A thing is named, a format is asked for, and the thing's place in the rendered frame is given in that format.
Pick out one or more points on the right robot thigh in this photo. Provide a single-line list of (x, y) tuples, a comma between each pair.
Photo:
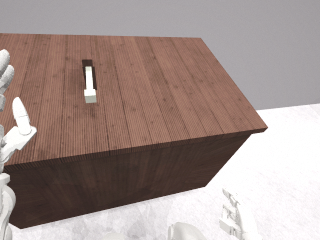
[(184, 231)]

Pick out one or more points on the tap lever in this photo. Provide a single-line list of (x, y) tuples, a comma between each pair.
[(89, 92)]

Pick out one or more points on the right robot hand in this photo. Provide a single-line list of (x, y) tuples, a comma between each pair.
[(239, 220)]

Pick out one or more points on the counter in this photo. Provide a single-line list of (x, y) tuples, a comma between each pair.
[(167, 118)]

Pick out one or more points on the left robot hand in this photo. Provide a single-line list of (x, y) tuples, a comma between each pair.
[(18, 137)]

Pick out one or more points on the left robot forearm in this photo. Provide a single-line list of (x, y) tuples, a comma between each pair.
[(7, 204)]

